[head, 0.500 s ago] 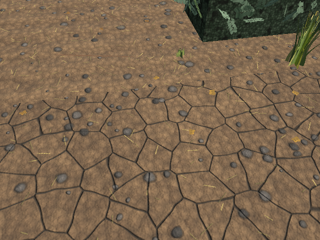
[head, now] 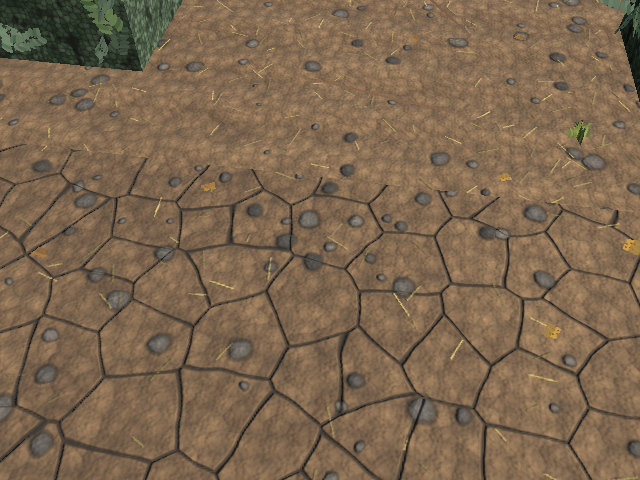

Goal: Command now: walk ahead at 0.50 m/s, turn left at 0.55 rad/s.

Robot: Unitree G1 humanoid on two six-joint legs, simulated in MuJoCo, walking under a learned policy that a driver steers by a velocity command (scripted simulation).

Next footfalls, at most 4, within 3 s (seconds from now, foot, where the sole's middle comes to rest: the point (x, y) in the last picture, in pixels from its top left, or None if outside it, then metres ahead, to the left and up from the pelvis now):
0.12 left None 0.22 0.06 -0.90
0.50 right None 0.51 -0.08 -0.90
1.12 left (308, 458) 0.54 0.10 -0.90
1.52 right None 0.45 -0.10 -0.90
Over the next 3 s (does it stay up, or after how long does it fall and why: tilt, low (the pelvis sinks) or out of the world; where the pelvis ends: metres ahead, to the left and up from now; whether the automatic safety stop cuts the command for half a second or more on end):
stays up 0.99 -0.08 -0.12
